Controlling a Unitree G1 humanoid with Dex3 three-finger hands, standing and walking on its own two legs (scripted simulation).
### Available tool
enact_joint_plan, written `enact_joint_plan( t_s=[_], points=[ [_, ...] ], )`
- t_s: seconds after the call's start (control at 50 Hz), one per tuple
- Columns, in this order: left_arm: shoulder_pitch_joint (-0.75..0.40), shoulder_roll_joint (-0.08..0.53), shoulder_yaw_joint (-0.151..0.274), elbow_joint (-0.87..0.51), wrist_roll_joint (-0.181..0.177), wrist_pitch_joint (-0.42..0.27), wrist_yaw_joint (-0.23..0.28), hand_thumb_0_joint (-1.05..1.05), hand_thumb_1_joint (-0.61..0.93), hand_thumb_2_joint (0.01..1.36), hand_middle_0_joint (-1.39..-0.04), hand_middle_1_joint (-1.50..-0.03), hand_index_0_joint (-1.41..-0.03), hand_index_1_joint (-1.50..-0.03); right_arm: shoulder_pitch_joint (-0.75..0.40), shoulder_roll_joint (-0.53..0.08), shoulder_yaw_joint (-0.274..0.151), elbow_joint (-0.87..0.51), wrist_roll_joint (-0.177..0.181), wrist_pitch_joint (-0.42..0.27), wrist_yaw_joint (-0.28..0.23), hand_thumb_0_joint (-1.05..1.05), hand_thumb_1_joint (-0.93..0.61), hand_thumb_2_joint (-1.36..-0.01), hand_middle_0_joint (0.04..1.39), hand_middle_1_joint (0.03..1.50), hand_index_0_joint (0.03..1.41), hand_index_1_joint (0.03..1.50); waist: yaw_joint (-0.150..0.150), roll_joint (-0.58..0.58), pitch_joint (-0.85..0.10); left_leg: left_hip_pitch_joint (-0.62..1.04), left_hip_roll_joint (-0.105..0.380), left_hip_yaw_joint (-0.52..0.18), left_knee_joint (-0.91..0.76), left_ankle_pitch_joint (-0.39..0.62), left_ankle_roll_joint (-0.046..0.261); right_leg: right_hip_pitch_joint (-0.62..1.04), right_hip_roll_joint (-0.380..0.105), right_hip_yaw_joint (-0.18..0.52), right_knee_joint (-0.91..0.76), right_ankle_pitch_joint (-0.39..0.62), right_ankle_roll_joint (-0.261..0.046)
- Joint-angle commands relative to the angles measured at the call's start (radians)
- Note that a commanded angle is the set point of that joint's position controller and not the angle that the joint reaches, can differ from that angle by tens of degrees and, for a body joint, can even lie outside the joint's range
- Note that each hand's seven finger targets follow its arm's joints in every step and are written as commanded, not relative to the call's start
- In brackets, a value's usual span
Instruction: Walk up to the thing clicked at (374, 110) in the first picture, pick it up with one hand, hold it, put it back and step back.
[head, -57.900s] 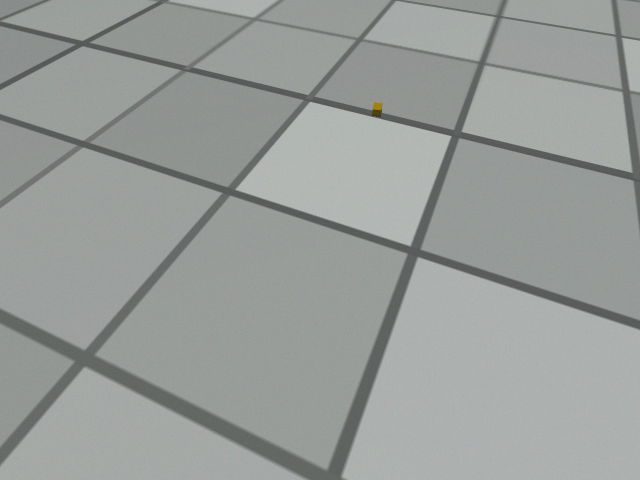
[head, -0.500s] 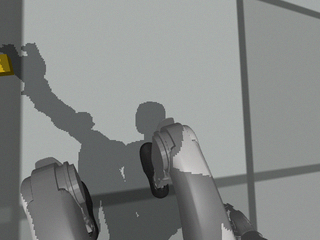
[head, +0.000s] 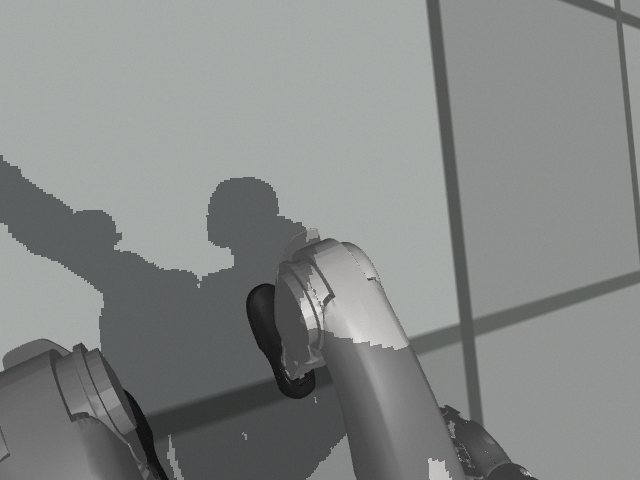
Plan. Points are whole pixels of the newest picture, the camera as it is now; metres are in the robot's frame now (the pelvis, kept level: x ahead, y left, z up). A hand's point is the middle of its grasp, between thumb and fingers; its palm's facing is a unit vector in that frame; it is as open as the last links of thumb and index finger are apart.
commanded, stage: approach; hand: left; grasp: from above
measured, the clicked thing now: out of the picture +0.55 +0.30 -0.32
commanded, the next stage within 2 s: rest palm in 0.34 s
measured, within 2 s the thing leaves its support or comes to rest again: neither
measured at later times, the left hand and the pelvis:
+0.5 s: hand out of the picture +0.52 +0.28 -0.17, palm faces -0.36 -0.05 -0.93, open 12.3 cm; pelvis -0.02 +0.01 +0.00, yaw +1 degrees
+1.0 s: hand out of the picture +0.51 +0.28 -0.24, palm faces -0.49 -0.06 -0.87, open 12.8 cm; pelvis -0.01 +0.00 -0.01, yaw +1 degrees
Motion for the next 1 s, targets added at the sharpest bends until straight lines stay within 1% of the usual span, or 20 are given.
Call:
enact_joint_plan(
  t_s=[0.0, 0.04, 0.1, 0.12, 0.2, 0.24, 0.26, 0.3, 0.36, 0.42, 0.48, 0.52, 0.56, 0.58, 0.62, 0.7, 0.76, 0.84, 0.94, 0.98],
  points=[
    [-0.286, 0.234, 0.012, -0.207, -0.033, 0.023, -0.039, 0.000, -0.378, 0.828, -0.194, -0.944, -0.216, -0.920, 0.251, -0.321, -0.113, 0.004, 0.008, 0.038, -0.005, 0.000, -0.930, -0.906, 0.199, 0.300, 0.199, 0.300, -0.004, 0.618, -0.817, 0.575, 0.025, 0.102, -0.257, 0.454, -0.005, 0.517, 0.037, -0.094, -0.160, 0.303, -0.110],
    [-0.251, 0.186, -0.010, -0.214, -0.049, 0.026, -0.089, 0.000, -0.348, 0.804, -0.213, -0.931, -0.238, -0.904, 0.259, -0.319, -0.118, 0.000, 0.009, 0.057, -0.004, 0.000, -0.930, -0.905, 0.199, 0.300, 0.199, 0.300, -0.003, 0.582, -0.790, 0.562, 0.024, 0.095, -0.275, 0.431, -0.006, 0.506, 0.039, -0.100, -0.167, 0.278, -0.110],
    [-0.196, 0.070, -0.063, -0.156, -0.082, 0.018, -0.164, 0.000, -0.300, 0.762, -0.224, -0.945, -0.263, -0.903, 0.279, -0.330, -0.121, 0.003, 0.002, 0.081, -0.007, 0.000, -0.928, -0.904, 0.199, 0.300, 0.199, 0.300, -0.042, 0.483, -0.658, 0.494, 0.022, 0.075, -0.281, 0.381, -0.003, 0.453, 0.032, -0.113, -0.192, 0.239, -0.112],
    [-0.212, 0.040, -0.091, -0.198, -0.099, 0.003, -0.187, 0.000, -0.283, 0.752, -0.228, -0.942, -0.270, -0.897, 0.274, -0.326, -0.121, -0.006, 0.001, 0.085, -0.009, 0.000, -0.925, -0.903, 0.199, 0.300, 0.199, 0.300, -0.038, 0.436, -0.629, 0.457, 0.017, 0.079, -0.279, 0.347, 0.004, 0.455, 0.038, -0.114, -0.202, 0.213, -0.112],
    [-0.236, 0.011, -0.113, -0.221, -0.126, -0.062, -0.237, 0.000, -0.206, 0.693, -0.267, -0.927, -0.321, -0.871, 0.268, -0.338, -0.107, -0.005, -0.007, 0.100, -0.024, 0.000, -0.922, -0.901, 0.200, 0.300, 0.200, 0.300, -0.042, 0.409, -0.605, 0.487, 0.019, 0.044, -0.288, 0.317, -0.004, 0.409, 0.028, -0.122, -0.199, 0.183, -0.107],
    [-0.242, 0.018, -0.107, -0.228, -0.127, -0.104, -0.225, 0.000, -0.187, 0.681, -0.270, -0.924, -0.327, -0.863, 0.259, -0.336, -0.096, -0.010, -0.014, 0.101, -0.029, 0.000, -0.922, -0.901, 0.200, 0.300, 0.200, 0.300, -0.039, 0.417, -0.595, 0.520, 0.017, 0.023, -0.295, 0.305, -0.012, 0.387, 0.022, -0.125, -0.193, 0.165, -0.108],
    [-0.287, 0.057, -0.090, -0.260, -0.115, -0.131, -0.204, 0.000, -0.182, 0.684, -0.284, -0.909, -0.337, -0.853, 0.253, -0.333, -0.093, -0.013, -0.019, 0.102, -0.032, 0.000, -0.921, -0.901, 0.200, 0.300, 0.200, 0.300, -0.033, 0.443, -0.643, 0.551, 0.018, 0.021, -0.304, 0.300, -0.013, 0.395, 0.025, -0.128, -0.187, 0.167, -0.103],
    [-0.321, 0.107, -0.068, -0.291, -0.077, -0.166, -0.145, 0.000, -0.185, 0.690, -0.299, -0.880, -0.342, -0.834, 0.234, -0.326, -0.088, -0.023, -0.026, 0.098, -0.033, 0.000, -0.923, -0.902, 0.200, 0.301, 0.200, 0.301, -0.007, 0.521, -0.692, 0.615, 0.017, 0.025, -0.306, 0.305, -0.020, 0.396, 0.026, -0.128, -0.170, 0.169, -0.106],
    [-0.383, 0.216, 0.011, -0.365, -0.008, -0.181, -0.026, 0.000, -0.229, 0.713, -0.274, -0.886, -0.312, -0.846, 0.211, -0.336, -0.108, -0.022, -0.035, 0.086, -0.030, 0.000, -0.929, -0.906, 0.200, 0.301, 0.200, 0.301, 0.028, 0.683, -0.784, 0.744, 0.014, 0.023, -0.316, 0.334, -0.042, 0.351, 0.018, -0.120, -0.132, 0.195, -0.111],
    [-0.414, 0.160, 0.019, -0.374, 0.016, -0.143, 0.057, 0.000, -0.206, 0.713, -0.298, -0.854, -0.330, -0.819, 0.183, -0.299, -0.130, -0.005, -0.023, 0.058, -0.020, 0.000, -0.926, -0.906, 0.200, 0.300, 0.199, 0.300, 0.022, 0.765, -0.876, 0.801, 0.022, 0.044, -0.345, 0.332, -0.037, 0.324, 0.022, -0.105, -0.116, 0.212, -0.102],
    [-0.319, 0.038, -0.033, -0.128, 0.021, -0.073, 0.099, 0.000, -0.310, 0.795, -0.243, -0.820, -0.250, -0.812, 0.201, -0.285, -0.133, 0.029, -0.008, 0.032, -0.011, 0.000, -0.919, -0.907, 0.199, 0.300, 0.199, 0.300, -0.014, 0.637, -0.674, 0.592, 0.015, 0.064, -0.344, 0.220, -0.012, 0.251, 0.023, -0.113, -0.146, 0.162, -0.096],
    [-0.294, -0.018, -0.084, -0.071, 0.020, -0.038, 0.098, 0.000, -0.287, 0.788, -0.264, -0.804, -0.269, -0.797, 0.203, -0.277, -0.137, 0.048, -0.002, 0.018, -0.007, 0.000, -0.915, -0.905, 0.199, 0.300, 0.199, 0.300, -0.035, 0.534, -0.621, 0.488, 0.009, 0.074, -0.318, 0.174, 0.011, 0.240, 0.034, -0.114, -0.165, 0.138, -0.098],
    [-0.273, -0.036, -0.100, -0.033, 0.008, -0.003, 0.076, 0.000, -0.276, 0.784, -0.271, -0.815, -0.280, -0.805, 0.216, -0.282, -0.140, 0.058, -0.004, 0.003, -0.004, 0.000, -0.912, -0.904, 0.199, 0.300, 0.199, 0.300, -0.038, 0.472, -0.616, 0.451, 0.006, 0.079, -0.305, 0.185, 0.021, 0.272, 0.035, -0.106, -0.172, 0.144, -0.093],
    [-0.256, -0.041, -0.103, 0.006, -0.004, 0.012, 0.061, 0.000, -0.273, 0.784, -0.274, -0.809, -0.283, -0.800, 0.225, -0.286, -0.141, 0.062, -0.005, 0.000, -0.003, 0.000, -0.910, -0.903, 0.199, 0.300, 0.199, 0.300, -0.026, 0.442, -0.619, 0.427, 0.003, 0.081, -0.306, 0.186, 0.025, 0.282, 0.033, -0.102, -0.171, 0.146, -0.092],
    [-0.247, -0.063, -0.123, 0.026, -0.047, 0.021, 0.016, 0.000, -0.296, 0.799, -0.236, -0.881, -0.255, -0.861, 0.230, -0.288, -0.133, 0.067, -0.001, -0.008, 0.000, 0.000, -0.911, -0.903, 0.199, 0.300, 0.199, 0.300, -0.036, 0.383, -0.614, 0.382, 0.005, 0.076, -0.305, 0.170, 0.034, 0.325, 0.037, -0.101, -0.168, 0.134, -0.088],
    [-0.238, -0.008, -0.113, 0.003, -0.091, 0.009, -0.053, 0.000, -0.317, 0.809, -0.229, -0.906, -0.247, -0.888, 0.215, -0.297, -0.117, 0.053, 0.001, -0.009, -0.013, 0.000, -0.917, -0.906, 0.199, 0.300, 0.199, 0.300, -0.013, 0.322, -0.641, 0.351, 0.004, 0.075, -0.295, 0.163, 0.038, 0.404, 0.035, -0.092, -0.174, 0.115, -0.085],
    [-0.244, 0.048, -0.089, -0.041, -0.083, -0.025, -0.058, 0.000, -0.320, 0.808, -0.228, -0.907, -0.246, -0.889, 0.222, -0.313, -0.102, 0.037, -0.002, -0.011, -0.018, 0.000, -0.918, -0.906, 0.199, 0.300, 0.199, 0.300, -0.015, 0.361, -0.657, 0.401, 0.006, 0.064, -0.284, 0.198, 0.021, 0.406, 0.031, -0.100, -0.160, 0.126, -0.093],
    [-0.280, 0.192, 0.000, -0.136, -0.033, -0.080, 0.001, 0.000, -0.292, 0.781, -0.264, -0.852, -0.276, -0.839, 0.243, -0.327, -0.098, 0.020, -0.010, -0.002, -0.020, 0.000, -0.920, -0.907, 0.199, 0.300, 0.199, 0.300, 0.012, 0.519, -0.784, 0.555, 0.011, 0.063, -0.262, 0.346, -0.009, 0.435, 0.025, -0.107, -0.125, 0.227, -0.106],
    [-0.285, 0.214, 0.029, -0.178, 0.004, -0.114, 0.093, 0.000, -0.308, 0.781, -0.251, -0.838, -0.261, -0.828, 0.241, -0.321, -0.086, 0.020, -0.027, -0.015, -0.016, 0.000, -0.920, -0.907, 0.199, 0.300, 0.199, 0.300, 0.002, 0.602, -0.781, 0.580, 0.012, 0.096, -0.226, 0.378, -0.006, 0.455, 0.036, -0.109, -0.125, 0.260, -0.111],
    [-0.278, 0.198, 0.030, -0.156, 0.001, -0.108, 0.121, 0.000, -0.294, 0.780, -0.264, -0.814, -0.271, -0.806, 0.249, -0.325, -0.085, 0.031, -0.034, -0.028, -0.012, 0.000, -0.917, -0.906, 0.199, 0.300, 0.199, 0.300, -0.022, 0.594, -0.749, 0.564, 0.014, 0.096, -0.225, 0.372, -0.003, 0.457, 0.035, -0.114, -0.131, 0.266, -0.105]
  ],
)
